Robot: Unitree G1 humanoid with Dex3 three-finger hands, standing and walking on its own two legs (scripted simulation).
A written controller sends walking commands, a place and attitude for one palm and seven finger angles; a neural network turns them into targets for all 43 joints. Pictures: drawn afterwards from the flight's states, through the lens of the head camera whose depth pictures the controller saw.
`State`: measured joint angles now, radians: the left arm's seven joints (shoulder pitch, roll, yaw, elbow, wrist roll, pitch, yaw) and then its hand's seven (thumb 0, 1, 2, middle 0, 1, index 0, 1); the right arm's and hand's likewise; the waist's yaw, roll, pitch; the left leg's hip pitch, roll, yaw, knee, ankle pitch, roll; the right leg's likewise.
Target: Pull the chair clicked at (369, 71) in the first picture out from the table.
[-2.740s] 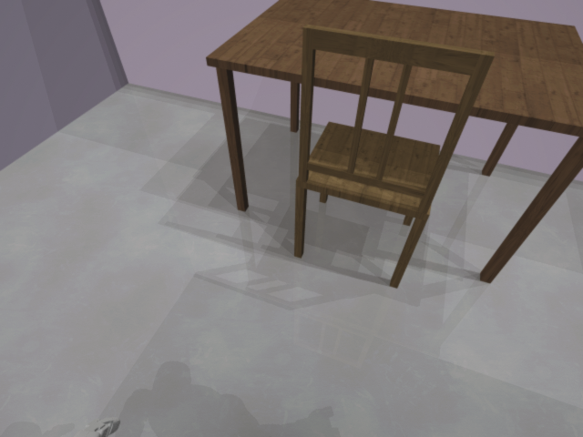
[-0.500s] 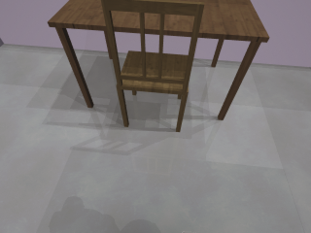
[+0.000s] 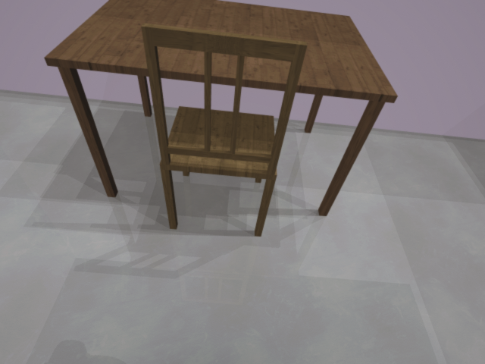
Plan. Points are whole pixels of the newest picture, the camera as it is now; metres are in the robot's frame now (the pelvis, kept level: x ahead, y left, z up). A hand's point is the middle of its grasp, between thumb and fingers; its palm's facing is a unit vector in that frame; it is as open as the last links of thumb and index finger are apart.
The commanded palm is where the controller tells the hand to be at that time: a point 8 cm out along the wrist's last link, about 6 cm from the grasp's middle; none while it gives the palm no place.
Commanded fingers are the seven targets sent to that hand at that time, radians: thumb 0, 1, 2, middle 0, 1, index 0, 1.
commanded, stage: take the last steps up to it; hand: left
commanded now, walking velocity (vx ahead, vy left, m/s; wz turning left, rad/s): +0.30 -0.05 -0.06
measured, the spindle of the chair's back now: (207, 107) +0.84 +0.17 -0.06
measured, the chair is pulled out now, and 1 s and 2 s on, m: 0.00 0.00 0.00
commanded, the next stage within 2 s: come to a stop and stand still in 0.80 s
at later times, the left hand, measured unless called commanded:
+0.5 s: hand (194, 280) +0.32 +0.12 -0.17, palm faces -0.05 -0.99 -0.16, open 7.4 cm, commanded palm none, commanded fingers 0.00 0.90 0.90 -0.20 -0.30 -0.20 -0.30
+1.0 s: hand (186, 300) +0.28 +0.13 -0.18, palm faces +0.12 -0.99 -0.10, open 7.3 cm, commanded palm none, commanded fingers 0.00 0.90 0.90 -0.20 -0.30 -0.20 -0.30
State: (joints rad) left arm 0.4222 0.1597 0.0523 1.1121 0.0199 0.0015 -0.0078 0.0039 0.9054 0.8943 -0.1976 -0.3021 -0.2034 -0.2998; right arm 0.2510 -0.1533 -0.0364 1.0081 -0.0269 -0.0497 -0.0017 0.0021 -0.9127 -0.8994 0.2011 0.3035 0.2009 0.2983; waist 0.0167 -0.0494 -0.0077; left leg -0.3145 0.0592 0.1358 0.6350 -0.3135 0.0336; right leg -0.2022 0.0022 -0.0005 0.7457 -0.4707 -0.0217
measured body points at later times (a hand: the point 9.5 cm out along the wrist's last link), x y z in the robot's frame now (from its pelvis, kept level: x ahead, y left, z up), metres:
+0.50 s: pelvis +0.19 -0.04 -0.01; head +0.22 -0.05 +0.44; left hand +0.32 +0.17 -0.15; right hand +0.03 -0.21 -0.15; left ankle +0.03 +0.09 -0.69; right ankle +0.28 -0.13 -0.73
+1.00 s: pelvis +0.34 -0.02 +0.00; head +0.34 +0.01 +0.45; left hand +0.28 +0.18 -0.17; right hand +0.44 -0.24 -0.13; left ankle +0.38 +0.06 -0.73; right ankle +0.29 -0.13 -0.71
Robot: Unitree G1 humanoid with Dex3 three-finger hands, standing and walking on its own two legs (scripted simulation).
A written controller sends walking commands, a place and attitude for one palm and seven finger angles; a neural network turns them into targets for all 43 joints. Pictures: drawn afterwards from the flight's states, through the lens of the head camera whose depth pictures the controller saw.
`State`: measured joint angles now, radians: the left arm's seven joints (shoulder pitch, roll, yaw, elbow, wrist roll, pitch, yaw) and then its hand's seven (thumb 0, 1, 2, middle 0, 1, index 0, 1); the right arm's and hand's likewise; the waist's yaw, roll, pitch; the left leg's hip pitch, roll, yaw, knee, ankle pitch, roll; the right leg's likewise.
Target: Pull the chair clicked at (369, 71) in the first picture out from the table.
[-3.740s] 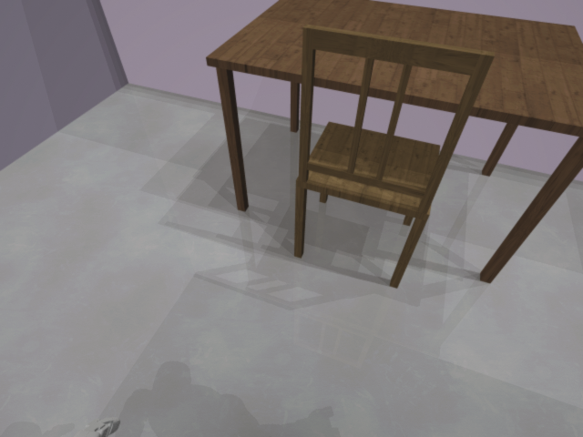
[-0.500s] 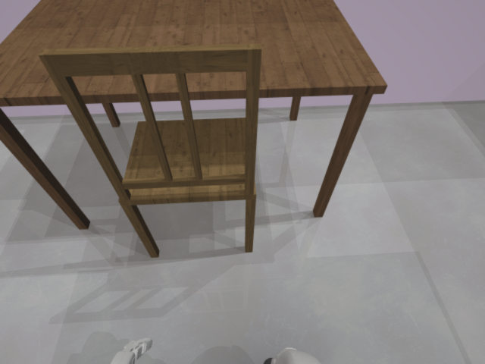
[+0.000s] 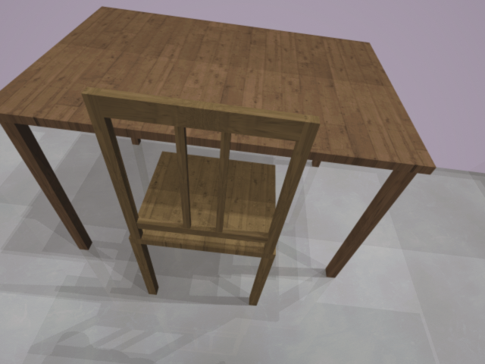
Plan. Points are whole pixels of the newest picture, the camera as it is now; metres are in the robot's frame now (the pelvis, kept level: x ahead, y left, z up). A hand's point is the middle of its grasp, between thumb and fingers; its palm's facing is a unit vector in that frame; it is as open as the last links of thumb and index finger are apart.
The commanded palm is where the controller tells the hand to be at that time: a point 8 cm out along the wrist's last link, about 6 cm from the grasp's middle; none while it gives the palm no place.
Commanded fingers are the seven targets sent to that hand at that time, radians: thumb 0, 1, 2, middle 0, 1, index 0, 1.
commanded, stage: come to a stop and stand still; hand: left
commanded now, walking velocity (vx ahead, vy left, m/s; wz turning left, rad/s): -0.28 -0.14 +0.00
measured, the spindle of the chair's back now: (184, 184) +0.50 +0.19 -0.06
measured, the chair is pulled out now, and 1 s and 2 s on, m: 0.00 0.00 0.00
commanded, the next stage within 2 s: look again from close up in 0.80 s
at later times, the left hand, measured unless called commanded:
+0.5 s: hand out of the picture +0.03 +0.14 -0.18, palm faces -0.05 -0.97 -0.24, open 7.4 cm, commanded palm none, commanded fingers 0.00 0.90 0.90 -0.20 -0.30 -0.20 -0.30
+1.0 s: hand out of the picture -0.01 +0.12 -0.17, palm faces +0.01 -0.98 -0.18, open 7.4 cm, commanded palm none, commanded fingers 0.00 0.90 0.90 -0.20 -0.30 -0.20 -0.30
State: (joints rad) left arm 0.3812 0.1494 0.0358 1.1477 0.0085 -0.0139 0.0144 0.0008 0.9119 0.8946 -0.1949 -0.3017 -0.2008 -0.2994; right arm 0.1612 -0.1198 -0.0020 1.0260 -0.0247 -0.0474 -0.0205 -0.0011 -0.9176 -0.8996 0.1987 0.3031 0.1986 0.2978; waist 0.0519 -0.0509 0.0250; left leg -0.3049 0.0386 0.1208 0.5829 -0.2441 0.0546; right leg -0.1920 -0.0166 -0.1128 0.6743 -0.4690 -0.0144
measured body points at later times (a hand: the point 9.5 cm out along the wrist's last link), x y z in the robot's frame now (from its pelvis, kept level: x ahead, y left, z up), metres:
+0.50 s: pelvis -0.03 -0.05 -0.01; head -0.02 -0.05 +0.44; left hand +0.03 +0.19 -0.16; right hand +0.00 -0.30 -0.16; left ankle +0.04 +0.08 -0.73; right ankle -0.03 -0.19 -0.73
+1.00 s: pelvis -0.01 -0.06 +0.00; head +0.00 -0.06 +0.45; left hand -0.01 +0.17 -0.15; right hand -0.03 -0.27 -0.16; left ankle +0.04 +0.07 -0.73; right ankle -0.03 -0.19 -0.73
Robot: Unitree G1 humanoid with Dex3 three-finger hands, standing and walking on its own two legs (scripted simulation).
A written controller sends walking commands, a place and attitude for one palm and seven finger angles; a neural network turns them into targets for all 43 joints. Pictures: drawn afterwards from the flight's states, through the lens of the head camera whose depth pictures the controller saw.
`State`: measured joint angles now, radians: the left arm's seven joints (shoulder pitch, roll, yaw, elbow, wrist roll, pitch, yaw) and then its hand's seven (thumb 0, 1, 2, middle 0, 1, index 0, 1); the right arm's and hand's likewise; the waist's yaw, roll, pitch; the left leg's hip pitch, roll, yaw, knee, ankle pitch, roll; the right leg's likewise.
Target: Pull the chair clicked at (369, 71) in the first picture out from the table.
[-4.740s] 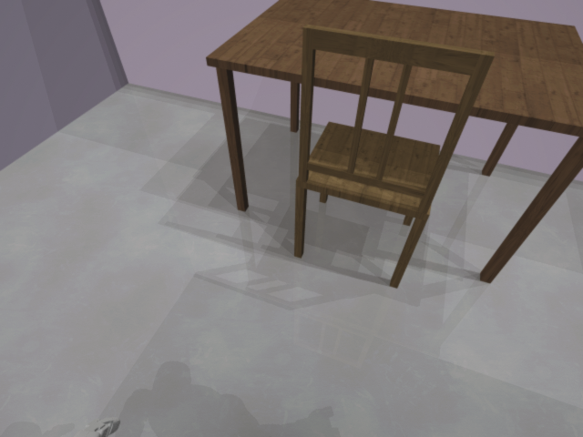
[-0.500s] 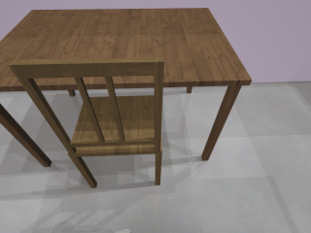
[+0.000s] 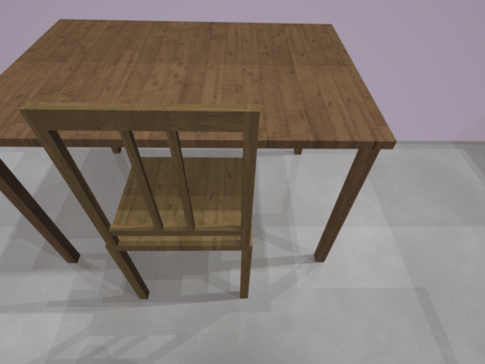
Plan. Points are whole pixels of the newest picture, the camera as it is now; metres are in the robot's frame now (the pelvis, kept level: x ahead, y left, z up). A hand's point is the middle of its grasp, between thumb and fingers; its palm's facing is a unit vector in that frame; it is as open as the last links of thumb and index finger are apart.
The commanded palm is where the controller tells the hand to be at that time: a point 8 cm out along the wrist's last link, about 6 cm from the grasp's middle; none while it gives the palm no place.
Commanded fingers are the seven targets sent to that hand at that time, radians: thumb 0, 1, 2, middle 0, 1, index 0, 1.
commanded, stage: look again from close up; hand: left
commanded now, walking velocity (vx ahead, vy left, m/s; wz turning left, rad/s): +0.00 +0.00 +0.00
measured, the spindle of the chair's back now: (145, 187) +0.50 +0.26 -0.06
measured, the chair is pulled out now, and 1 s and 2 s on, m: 0.00 0.00 0.00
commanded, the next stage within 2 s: raise the hand toward the chair's back in 1.12 s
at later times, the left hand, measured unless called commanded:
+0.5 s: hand out of the picture +0.03 +0.19 -0.17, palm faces +0.03 -0.98 -0.18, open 7.4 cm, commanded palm none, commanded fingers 0.00 0.90 0.90 -0.20 -0.30 -0.20 -0.30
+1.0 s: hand out of the picture +0.02 +0.18 -0.17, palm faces +0.03 -0.98 -0.19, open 7.4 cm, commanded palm none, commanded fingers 0.00 0.90 0.90 -0.20 -0.30 -0.20 -0.30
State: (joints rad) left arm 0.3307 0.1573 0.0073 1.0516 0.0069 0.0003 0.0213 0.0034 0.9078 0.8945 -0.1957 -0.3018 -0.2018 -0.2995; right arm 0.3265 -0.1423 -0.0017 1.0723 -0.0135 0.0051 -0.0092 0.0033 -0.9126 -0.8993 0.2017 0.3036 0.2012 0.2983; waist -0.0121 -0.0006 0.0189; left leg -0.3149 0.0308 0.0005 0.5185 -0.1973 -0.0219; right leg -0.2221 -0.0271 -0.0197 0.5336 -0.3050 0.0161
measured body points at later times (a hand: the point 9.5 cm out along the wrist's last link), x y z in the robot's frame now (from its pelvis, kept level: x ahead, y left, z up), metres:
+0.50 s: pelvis +0.04 +0.01 +0.01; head +0.04 +0.02 +0.46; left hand +0.03 +0.24 -0.16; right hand +0.07 -0.22 -0.15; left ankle +0.05 +0.13 -0.73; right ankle -0.01 -0.13 -0.73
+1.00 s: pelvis +0.04 +0.01 +0.01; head +0.05 +0.02 +0.46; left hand +0.02 +0.24 -0.15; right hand +0.04 -0.21 -0.15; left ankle +0.05 +0.13 -0.73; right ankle -0.01 -0.13 -0.73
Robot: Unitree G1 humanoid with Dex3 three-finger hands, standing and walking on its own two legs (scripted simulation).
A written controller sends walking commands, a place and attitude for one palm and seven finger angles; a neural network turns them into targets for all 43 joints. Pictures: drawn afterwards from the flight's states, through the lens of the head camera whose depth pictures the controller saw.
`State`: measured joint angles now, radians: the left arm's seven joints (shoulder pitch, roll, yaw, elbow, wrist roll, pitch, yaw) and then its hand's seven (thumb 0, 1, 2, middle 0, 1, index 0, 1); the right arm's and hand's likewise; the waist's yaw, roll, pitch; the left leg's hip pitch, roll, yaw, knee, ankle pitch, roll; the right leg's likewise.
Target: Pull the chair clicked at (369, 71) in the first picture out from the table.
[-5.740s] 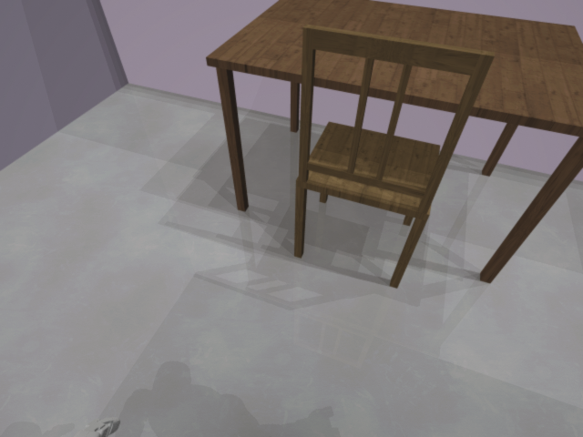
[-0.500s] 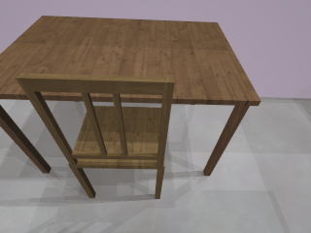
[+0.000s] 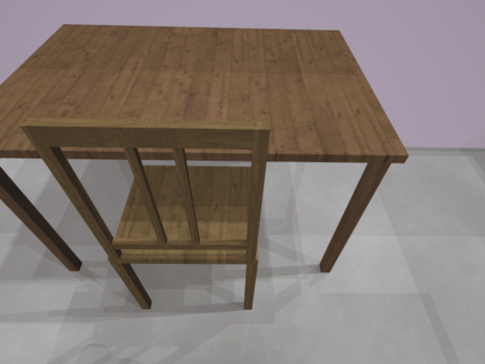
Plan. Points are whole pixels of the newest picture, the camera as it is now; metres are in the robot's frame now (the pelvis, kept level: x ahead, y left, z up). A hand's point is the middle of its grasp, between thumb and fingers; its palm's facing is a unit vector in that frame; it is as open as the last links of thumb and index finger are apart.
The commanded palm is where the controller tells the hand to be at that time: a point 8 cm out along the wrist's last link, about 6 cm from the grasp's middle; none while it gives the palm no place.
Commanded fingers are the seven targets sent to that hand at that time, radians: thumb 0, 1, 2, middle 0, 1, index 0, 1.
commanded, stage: look again from close up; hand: left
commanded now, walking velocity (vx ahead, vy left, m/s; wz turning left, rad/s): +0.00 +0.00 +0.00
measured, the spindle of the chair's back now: (149, 202) +0.46 +0.25 -0.07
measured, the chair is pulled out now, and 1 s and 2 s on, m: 0.00 0.00 0.00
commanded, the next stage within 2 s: raise the hand toward the chair's back in 0.12 s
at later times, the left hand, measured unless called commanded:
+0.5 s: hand (158, 303) +0.21 +0.15 +0.01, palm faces +0.11 -0.99 -0.03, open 8.1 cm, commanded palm +0.11 +0.21 -0.07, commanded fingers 0.00 0.55 0.75 -0.17 -0.25 -0.17 -0.25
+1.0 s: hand (164, 346) +0.17 +0.14 -0.07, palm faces -0.08 -1.00 +0.02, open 12.4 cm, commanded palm +0.13 +0.22 -0.06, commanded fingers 0.00 -0.03 0.50 -0.11 -0.15 -0.11 -0.15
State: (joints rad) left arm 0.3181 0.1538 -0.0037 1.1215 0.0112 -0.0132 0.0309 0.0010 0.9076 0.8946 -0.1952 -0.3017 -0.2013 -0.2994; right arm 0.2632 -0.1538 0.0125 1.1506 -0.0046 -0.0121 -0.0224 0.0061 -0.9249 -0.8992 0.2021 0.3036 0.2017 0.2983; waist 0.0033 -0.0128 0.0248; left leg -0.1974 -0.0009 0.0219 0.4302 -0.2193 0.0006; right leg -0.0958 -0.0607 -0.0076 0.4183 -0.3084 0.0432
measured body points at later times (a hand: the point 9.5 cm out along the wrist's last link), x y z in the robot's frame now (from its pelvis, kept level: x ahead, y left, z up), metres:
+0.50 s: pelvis -0.04 -0.02 -0.04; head -0.02 -0.03 +0.41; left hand +0.20 +0.20 +0.01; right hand +0.13 -0.28 -0.12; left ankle +0.01 +0.12 -0.74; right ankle -0.05 -0.14 -0.74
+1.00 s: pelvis -0.07 -0.03 -0.11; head +0.00 -0.04 +0.34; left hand +0.17 +0.20 -0.07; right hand +0.11 -0.24 -0.21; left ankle +0.01 +0.12 -0.74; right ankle -0.05 -0.14 -0.74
